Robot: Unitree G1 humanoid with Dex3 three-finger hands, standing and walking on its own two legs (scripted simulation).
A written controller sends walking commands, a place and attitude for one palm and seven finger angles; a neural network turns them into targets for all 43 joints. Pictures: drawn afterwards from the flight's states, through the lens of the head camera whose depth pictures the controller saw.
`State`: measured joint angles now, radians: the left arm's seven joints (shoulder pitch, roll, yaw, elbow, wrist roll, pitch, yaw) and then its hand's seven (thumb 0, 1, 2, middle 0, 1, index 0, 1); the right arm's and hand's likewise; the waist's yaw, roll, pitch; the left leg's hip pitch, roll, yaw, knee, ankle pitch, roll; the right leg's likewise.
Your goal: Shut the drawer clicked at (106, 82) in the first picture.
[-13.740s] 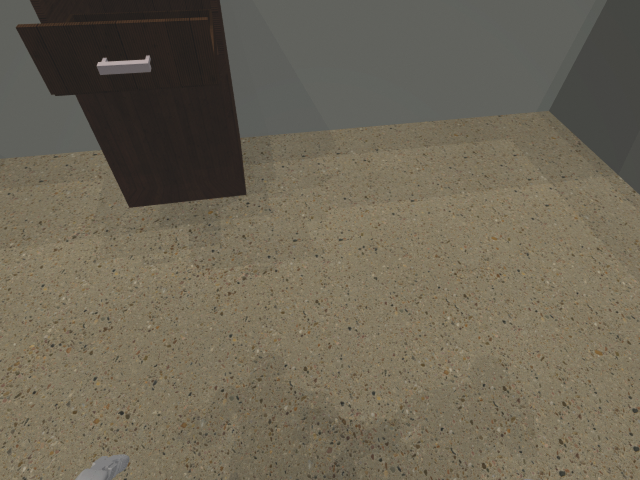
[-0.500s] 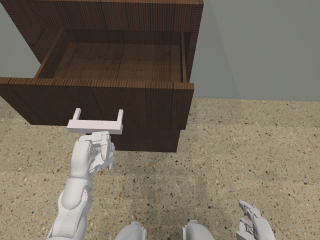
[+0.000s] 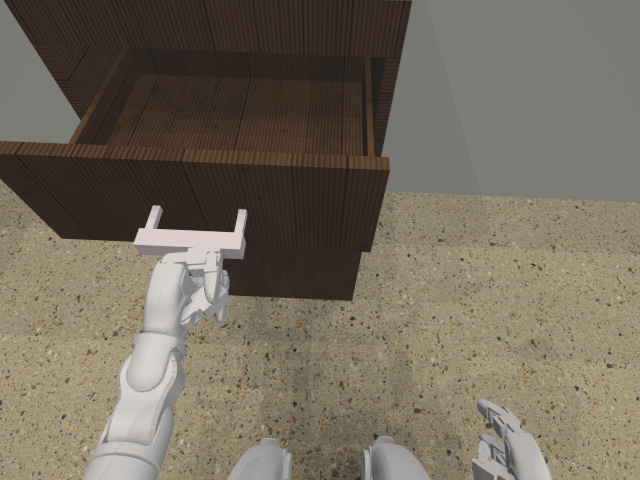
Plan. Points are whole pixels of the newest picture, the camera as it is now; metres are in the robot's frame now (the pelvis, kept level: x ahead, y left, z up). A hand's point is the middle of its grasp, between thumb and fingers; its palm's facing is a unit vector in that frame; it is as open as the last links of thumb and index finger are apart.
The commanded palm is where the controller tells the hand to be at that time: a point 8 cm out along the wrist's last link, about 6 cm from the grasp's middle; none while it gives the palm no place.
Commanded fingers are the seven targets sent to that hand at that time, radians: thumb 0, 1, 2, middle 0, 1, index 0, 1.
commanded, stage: push the drawer shut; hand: left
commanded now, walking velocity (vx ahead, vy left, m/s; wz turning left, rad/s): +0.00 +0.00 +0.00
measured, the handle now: (195, 229) +0.41 +0.17 +0.05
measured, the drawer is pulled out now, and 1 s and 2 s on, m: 0.21 0.08 0.00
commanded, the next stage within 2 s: none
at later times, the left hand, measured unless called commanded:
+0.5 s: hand (230, 246) +0.39 +0.13 +0.04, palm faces -0.03 -1.00 -0.04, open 3.2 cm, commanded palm +0.37 +0.19 +0.05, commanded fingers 0.00 0.90 0.90 -1.40 -1.60 -1.40 -1.60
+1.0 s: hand (239, 207) +0.45 +0.12 +0.04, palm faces -0.02 -1.00 -0.03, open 3.2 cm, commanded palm +0.44 +0.18 +0.05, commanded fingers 0.00 0.90 0.90 -1.40 -1.60 -1.40 -1.60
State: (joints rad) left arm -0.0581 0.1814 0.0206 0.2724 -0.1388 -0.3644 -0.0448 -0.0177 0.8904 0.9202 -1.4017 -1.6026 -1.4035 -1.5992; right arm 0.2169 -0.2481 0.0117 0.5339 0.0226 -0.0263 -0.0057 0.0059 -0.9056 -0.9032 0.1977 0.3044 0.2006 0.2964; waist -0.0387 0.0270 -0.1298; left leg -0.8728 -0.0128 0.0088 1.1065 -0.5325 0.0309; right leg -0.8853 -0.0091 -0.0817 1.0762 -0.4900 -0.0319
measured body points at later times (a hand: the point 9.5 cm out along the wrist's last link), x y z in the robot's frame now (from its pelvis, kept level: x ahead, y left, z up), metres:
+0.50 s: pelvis +0.00 +0.00 +0.00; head +0.09 +0.00 +0.44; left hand +0.39 +0.18 +0.05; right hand +0.10 -0.26 -0.11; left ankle +0.00 +0.10 -0.66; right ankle +0.02 -0.10 -0.66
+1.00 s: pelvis -0.01 +0.00 +0.00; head +0.10 +0.01 +0.43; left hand +0.45 +0.18 +0.05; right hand +0.04 -0.26 -0.12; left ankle +0.00 +0.10 -0.66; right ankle +0.02 -0.10 -0.66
